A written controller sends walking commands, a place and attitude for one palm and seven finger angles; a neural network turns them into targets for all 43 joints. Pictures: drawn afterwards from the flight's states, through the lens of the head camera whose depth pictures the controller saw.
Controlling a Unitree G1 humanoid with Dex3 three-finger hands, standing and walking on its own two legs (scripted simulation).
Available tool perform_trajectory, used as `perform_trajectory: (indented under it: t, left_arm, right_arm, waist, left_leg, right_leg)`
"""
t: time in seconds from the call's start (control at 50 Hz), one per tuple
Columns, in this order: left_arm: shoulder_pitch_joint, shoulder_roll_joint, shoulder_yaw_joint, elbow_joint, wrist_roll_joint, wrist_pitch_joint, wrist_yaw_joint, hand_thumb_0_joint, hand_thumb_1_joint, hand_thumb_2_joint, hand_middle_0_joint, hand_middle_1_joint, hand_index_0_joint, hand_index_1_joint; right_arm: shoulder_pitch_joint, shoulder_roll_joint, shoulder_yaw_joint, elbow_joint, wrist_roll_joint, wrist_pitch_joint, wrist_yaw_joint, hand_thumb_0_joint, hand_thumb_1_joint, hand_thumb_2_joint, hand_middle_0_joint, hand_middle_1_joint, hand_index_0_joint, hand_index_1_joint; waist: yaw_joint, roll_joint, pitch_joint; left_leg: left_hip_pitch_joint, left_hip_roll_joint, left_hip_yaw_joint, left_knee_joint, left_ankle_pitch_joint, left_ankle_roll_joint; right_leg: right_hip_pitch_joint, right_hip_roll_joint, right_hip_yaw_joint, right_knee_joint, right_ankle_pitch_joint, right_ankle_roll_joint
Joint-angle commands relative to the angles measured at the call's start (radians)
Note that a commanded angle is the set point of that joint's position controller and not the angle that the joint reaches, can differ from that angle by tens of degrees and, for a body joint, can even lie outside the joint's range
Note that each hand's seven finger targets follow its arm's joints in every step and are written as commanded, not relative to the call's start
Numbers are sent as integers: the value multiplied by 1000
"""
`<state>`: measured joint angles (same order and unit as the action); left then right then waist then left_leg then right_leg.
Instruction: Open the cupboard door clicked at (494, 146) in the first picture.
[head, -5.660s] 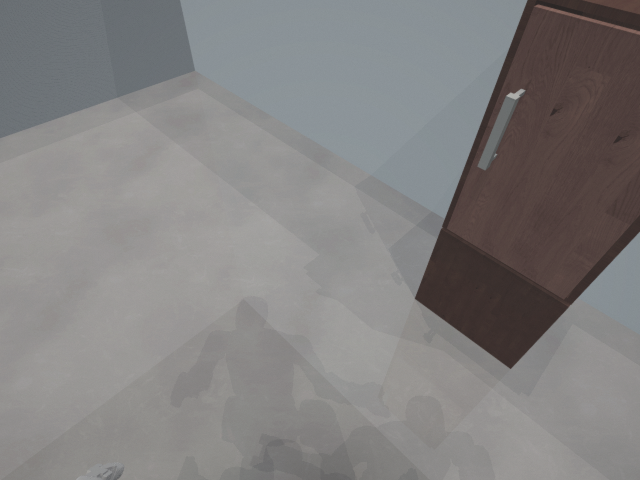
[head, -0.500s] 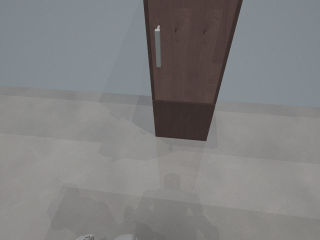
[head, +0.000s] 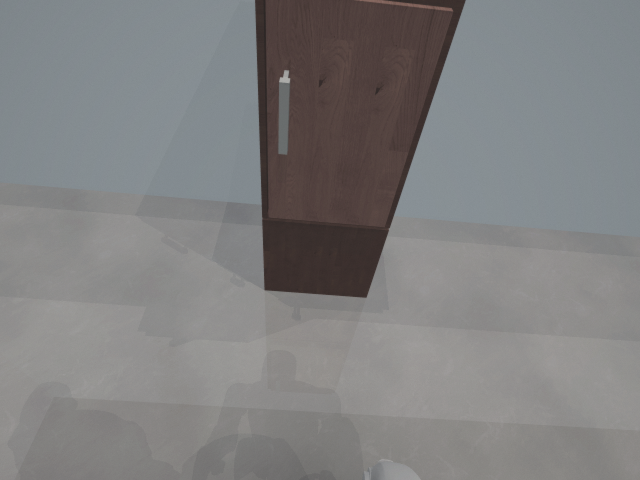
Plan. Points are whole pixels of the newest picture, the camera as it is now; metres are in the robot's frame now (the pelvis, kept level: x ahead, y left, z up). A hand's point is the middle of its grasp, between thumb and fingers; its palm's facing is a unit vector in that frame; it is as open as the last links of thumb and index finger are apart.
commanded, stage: take the last steps up to it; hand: left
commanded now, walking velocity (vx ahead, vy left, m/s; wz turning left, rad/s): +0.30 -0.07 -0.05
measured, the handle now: (284, 113) +0.83 +0.11 +0.01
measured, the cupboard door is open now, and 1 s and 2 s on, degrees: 0 0 0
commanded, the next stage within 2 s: come to a stop and stand still in 0.54 s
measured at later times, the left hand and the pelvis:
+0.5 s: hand (243, 443) +0.21 +0.11 -0.18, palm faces +0.05 -0.98 -0.20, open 7.2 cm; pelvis +0.17 -0.07 -0.01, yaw +1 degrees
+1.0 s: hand (241, 384) +0.30 +0.13 -0.19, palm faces +0.05 -0.97 -0.22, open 7.3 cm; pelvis +0.26 -0.07 -0.01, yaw +0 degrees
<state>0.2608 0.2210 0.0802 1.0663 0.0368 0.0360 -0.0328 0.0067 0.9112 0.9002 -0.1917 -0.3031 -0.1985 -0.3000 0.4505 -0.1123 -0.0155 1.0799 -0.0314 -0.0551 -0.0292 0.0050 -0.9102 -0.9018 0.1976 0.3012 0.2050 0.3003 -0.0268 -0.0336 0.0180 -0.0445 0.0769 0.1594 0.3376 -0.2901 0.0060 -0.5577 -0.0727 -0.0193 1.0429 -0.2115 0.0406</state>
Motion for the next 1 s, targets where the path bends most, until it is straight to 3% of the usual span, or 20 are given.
perform_trajectory:
  t: [0.0, 0.1, 0.14, 0.16, 0.18, 0.2, 0.22, 0.26, 0.32, 0.36, 0.52, 0.56, 0.6, 0.62, 0.64, 0.66, 0.72, 0.82, 0.88, 0.98]
  left_arm:
    - [-191, -20, -24, -103, -10, -34, -7, 0, 900, 900, -200, -300, -200, -300]
    - [-203, -22, -24, -88, -14, -62, -4, 0, 900, 900, -200, -300, -200, -300]
    - [-1, 20, -10, -18, -11, -81, 4, 0, 900, 900, -200, -300, -200, -300]
    - [158, 91, 7, 34, -8, -95, 16, 0, 900, 900, -200, -300, -200, -300]
    - [298, 211, 39, 66, -9, -103, 34, 0, 900, 900, -200, -300, -200, -300]
    - [293, 239, 41, 70, -29, -99, 39, 0, 900, 900, -200, -300, -200, -300]
    - [199, 185, 31, 47, -29, -89, 44, 0, 900, 900, -200, -300, -200, -300]
    - [55, 63, -6, 11, -22, -94, 51, 0, 900, 900, -200, -300, -200, -300]
    - [14, -13, -24, -6, -9, -112, 57, 0, 900, 900, -200, -300, -200, -300]
    - [11, -3, -31, -17, -13, -115, 55, 0, 900, 900, -200, -300, -200, -300]
    - [79, 66, -24, 14, -9, -115, 48, 0, 900, 900, -200, -300, -200, -300]
    - [75, 79, -20, 20, -11, -108, 50, 0, 900, 900, -200, -300, -200, -300]
    - [78, 69, -22, 23, -20, -100, 48, 0, 900, 900, -200, -300, -200, -300]
    - [109, 29, -28, 14, -23, -94, 44, 0, 900, 900, -200, -300, -200, -300]
    - [126, -18, -42, -6, -31, -91, 44, 0, 900, 900, -200, -300, -200, -300]
    - [108, 0, -45, -2, -27, -75, 60, 0, 900, 900, -200, -300, -200, -300]
    - [89, -21, -50, 32, -29, -49, 64, 0, 900, 900, -200, -300, -200, -300]
    - [86, 11, -20, -15, -15, 5, 68, 0, 900, 900, -200, -300, -200, -300]
    - [70, 3, -7, -49, -14, 19, 68, 0, 900, 900, -200, -300, -200, -300]
    - [39, -14, -14, -90, -19, 6, 65, 0, 900, 900, -200, -300, -200, -300]
  right_arm:
    - [121, -159, -41, 12, 0, -9, -9, 0, -900, -900, 200, 300, 200, 300]
    - [109, -175, -53, 35, -6, 1, -2, 0, -900, -900, 200, 300, 200, 300]
    - [83, -167, -51, 41, 7, 0, 2, 0, -900, -900, 200, 300, 200, 300]
    - [71, -144, -50, 37, 18, -6, 12, 0, -900, -900, 200, 300, 200, 300]
    - [74, -65, -29, -3, 30, -11, 15, 0, -900, -900, 200, 300, 200, 300]
    - [17, -108, -33, -22, 32, 3, 13, 0, -900, -900, 200, 300, 200, 300]
    - [-59, -105, -46, -37, 29, 8, 15, 0, -900, -900, 200, 300, 200, 300]
    - [-101, -80, -48, -32, 11, 16, 21, 0, -900, -900, 200, 300, 200, 300]
    - [-8, -33, -47, -5, 2, 42, 27, 0, -900, -900, 200, 300, 200, 300]
    - [-30, -36, -44, -21, 1, 50, 32, 0, -900, -900, 200, 300, 200, 300]
    - [-251, -81, -36, -107, 6, 26, 53, 0, -900, -900, 200, 300, 200, 300]
    - [-238, -94, -33, -104, 6, 20, 50, 0, -900, -900, 200, 300, 200, 300]
    - [-117, -134, -37, -61, 0, 7, 40, 0, -900, -900, 200, 300, 200, 300]
    - [-24, -212, -53, -43, -9, -1, 30, 0, -900, -900, 200, 300, 200, 300]
    - [19, -283, -60, -37, -4, 9, 19, 0, -900, -900, 200, 300, 200, 300]
    - [-17, -261, -43, -30, 3, 15, -2, 0, -900, -900, 200, 300, 200, 300]
    - [-222, -173, -16, -68, 14, 19, -18, 0, -900, -900, 200, 300, 200, 300]
    - [-206, -213, -60, -70, 20, 50, -29, 0, -900, -900, 200, 300, 200, 300]
    - [-250, -216, -70, -91, 13, 59, -22, 0, -900, -900, 200, 300, 200, 300]
    - [-291, -221, -84, -107, 2, 70, -4, 0, -900, -900, 200, 300, 200, 300]
  waist:
    - [-46, 199, 130]
    - [-37, 226, 102]
    - [63, 151, -13]
    - [136, 54, -112]
    - [169, -237, -219]
    - [166, -231, -230]
    - [144, -146, -122]
    - [73, -16, 51]
    - [-3, -63, 45]
    - [-10, -72, 57]
    - [34, -58, 78]
    - [15, -43, 83]
    - [-35, 38, 15]
    - [-55, 207, -53]
    - [-49, 376, -84]
    - [-41, 351, -117]
    - [31, 114, 3]
    - [20, 92, -69]
    - [29, 157, -77]
    - [32, 270, -63]
  left_leg:
    - [21, 243, -118, -135, 310, 113]
    - [-11, 239, -96, -41, 396, 100]
    - [-72, 181, -28, 182, 517, 52]
    - [-264, 150, 3, 385, 392, 18]
    - [-544, -1, 39, 723, -247, -28]
    - [-566, 9, -105, 895, -319, -4]
    - [-608, 38, -138, 981, -238, 8]
    - [-578, 102, -143, 922, -80, 2]
    - [-471, 92, -109, 781, -16, -23]
    - [-467, 87, -93, 713, 16, -34]
    - [-416, 47, -47, 368, 42, -20]
    - [-341, 28, -32, 289, 54, -11]
    - [-115, -2, -21, 155, 171, 3]
    - [57, 144, -205, 100, 332, 60]
    - [119, 347, -427, 15, 576, 162]
    - [62, 363, -434, -6, 678, 174]
    - [-125, 288, -247, -8, 827, 158]
    - [-66, 298, -198, 25, 885, 181]
    - [-107, 280, -155, 32, 763, 175]
    - [-155, 243, -148, 45, 533, 149]
  right_leg:
    - [-103, -31, -68, -193, -25, -2]
    - [112, 28, -136, -429, -64, -43]
    - [421, 69, -164, -575, 35, -70]
    - [696, -52, -28, -583, 30, -117]
    - [916, -354, 382, -669, 72, -228]
    - [800, -401, 474, -765, -18, -257]
    - [673, -383, 428, -812, -142, -251]
    - [422, -295, 226, -840, -118, -204]
    - [316, -220, 39, -858, 67, -177]
    - [292, -206, 0, -868, 109, -187]
    - [409, -217, 10, -806, 219, -200]
    - [414, -205, -1, -756, 243, -185]
    - [375, -133, -68, -540, 299, -138]
    - [232, -46, -125, -319, 121, -82]
    - [97, 50, -153, -97, -372, -42]
    - [125, 30, -22, -9, -422, -42]
    - [197, -35, 23, -108, -297, -12]
    - [131, 5, 20, -3, -241, 1]
    - [104, 16, 31, 56, -219, 6]
    - [202, 17, -27, -213, -211, -13]
